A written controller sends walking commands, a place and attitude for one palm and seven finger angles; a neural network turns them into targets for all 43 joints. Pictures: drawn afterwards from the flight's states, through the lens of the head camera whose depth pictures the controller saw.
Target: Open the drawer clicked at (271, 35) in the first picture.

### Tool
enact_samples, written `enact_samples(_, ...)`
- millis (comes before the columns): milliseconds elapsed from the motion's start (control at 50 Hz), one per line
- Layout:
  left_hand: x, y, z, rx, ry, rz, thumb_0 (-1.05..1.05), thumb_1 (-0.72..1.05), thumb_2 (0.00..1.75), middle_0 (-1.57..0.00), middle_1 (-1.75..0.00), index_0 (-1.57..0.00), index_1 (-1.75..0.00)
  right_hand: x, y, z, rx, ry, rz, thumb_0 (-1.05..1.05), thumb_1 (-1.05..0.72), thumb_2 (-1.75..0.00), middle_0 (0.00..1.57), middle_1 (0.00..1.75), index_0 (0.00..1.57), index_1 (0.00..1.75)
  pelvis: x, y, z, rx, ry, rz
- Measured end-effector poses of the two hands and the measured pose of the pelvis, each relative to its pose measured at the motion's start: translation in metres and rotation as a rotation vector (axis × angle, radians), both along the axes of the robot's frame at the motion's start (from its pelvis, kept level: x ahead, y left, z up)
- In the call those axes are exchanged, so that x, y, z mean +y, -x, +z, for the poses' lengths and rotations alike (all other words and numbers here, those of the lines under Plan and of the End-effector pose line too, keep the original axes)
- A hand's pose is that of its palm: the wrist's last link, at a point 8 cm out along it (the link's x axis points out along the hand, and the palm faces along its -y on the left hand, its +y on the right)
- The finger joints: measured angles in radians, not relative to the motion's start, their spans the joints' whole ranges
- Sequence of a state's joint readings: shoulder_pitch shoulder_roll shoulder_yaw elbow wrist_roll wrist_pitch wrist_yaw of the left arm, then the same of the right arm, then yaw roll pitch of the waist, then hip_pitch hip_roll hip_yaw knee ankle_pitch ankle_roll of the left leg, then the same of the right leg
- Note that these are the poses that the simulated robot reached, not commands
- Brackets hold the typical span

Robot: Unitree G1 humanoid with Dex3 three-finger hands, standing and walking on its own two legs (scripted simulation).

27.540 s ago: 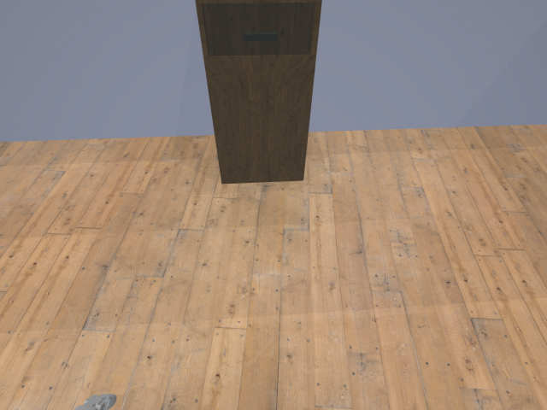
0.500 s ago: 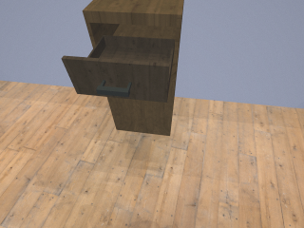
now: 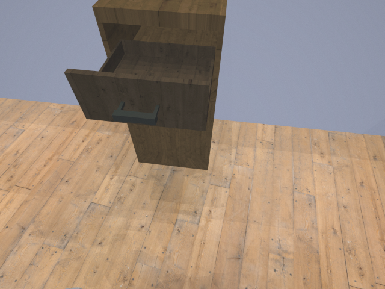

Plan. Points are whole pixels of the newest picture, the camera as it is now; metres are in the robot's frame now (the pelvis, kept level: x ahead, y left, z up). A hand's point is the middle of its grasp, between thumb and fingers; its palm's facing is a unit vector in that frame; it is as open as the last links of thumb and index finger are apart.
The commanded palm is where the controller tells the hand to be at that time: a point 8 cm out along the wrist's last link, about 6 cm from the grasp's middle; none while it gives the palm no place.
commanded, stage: look to check the result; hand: left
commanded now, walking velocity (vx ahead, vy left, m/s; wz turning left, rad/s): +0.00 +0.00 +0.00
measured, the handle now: (137, 111) +0.57 +0.19 +0.00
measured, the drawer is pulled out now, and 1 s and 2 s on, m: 0.30 0.30 0.30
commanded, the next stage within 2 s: stand and wait in 0.38 s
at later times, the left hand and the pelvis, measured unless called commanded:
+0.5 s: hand out of the picture +0.10 +0.24 -0.16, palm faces -0.03 -0.94 -0.34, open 7.4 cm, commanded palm none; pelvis +0.02 +0.00 +0.00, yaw +0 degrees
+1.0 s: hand out of the picture +0.11 +0.24 -0.16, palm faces -0.04 -0.94 -0.34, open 7.4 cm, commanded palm none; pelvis +0.03 -0.01 +0.00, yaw -1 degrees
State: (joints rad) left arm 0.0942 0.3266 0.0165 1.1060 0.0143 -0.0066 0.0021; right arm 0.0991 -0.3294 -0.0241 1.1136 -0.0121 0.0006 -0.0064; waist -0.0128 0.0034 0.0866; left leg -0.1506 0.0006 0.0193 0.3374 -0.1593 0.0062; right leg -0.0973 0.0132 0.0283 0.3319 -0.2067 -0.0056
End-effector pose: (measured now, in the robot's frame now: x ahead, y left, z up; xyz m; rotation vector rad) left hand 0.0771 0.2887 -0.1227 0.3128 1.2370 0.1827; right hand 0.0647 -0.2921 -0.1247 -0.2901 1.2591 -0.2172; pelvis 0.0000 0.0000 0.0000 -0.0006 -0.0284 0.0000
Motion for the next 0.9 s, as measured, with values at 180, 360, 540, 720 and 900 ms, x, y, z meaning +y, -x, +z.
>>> enact_samples(180, 0.004, -0.004, 0.001, 0.015, -0.011, 0.001, 0.00, 0.90, 0.89, -0.21, -0.29, -0.20, -0.30, 0.003, -0.009, -0.001, 0.005, -0.005, 0.004, 0.01, -0.91, -0.90, 0.20, 0.30, 0.20, 0.30, 0.001, -0.008, 0.001, 0.003, -0.001, -0.001)
enact_samples(360, 0.002, -0.013, 0.002, 0.009, -0.007, 0.000, 0.00, 0.90, 0.89, -0.21, -0.29, -0.20, -0.30, 0.006, -0.022, -0.001, -0.015, -0.013, 0.010, 0.01, -0.91, -0.89, 0.20, 0.30, 0.20, 0.30, 0.001, -0.014, 0.001, 0.005, -0.003, -0.003)
enact_samples(540, -0.001, -0.021, 0.002, -0.001, -0.004, -0.003, 0.00, 0.90, 0.89, -0.21, -0.29, -0.20, -0.30, 0.004, -0.031, -0.001, -0.026, -0.013, 0.010, 0.01, -0.91, -0.89, 0.20, 0.30, 0.20, 0.30, -0.001, -0.019, 0.001, 0.007, -0.005, -0.005)
enact_samples(720, -0.004, -0.026, 0.001, -0.001, -0.005, -0.006, 0.00, 0.90, 0.89, -0.21, -0.30, -0.20, -0.30, -0.002, -0.031, 0.001, -0.018, -0.004, 0.003, 0.01, -0.91, -0.89, 0.20, 0.30, 0.20, 0.30, -0.004, -0.023, 0.001, 0.009, -0.005, -0.006)
enact_samples(900, -0.006, -0.029, 0.002, 0.000, -0.009, -0.010, 0.00, 0.90, 0.89, -0.21, -0.30, -0.20, -0.30, -0.007, -0.030, 0.001, -0.012, 0.002, -0.004, 0.01, -0.91, -0.89, 0.20, 0.30, 0.20, 0.30, -0.007, -0.026, 0.001, 0.009, -0.005, -0.009)
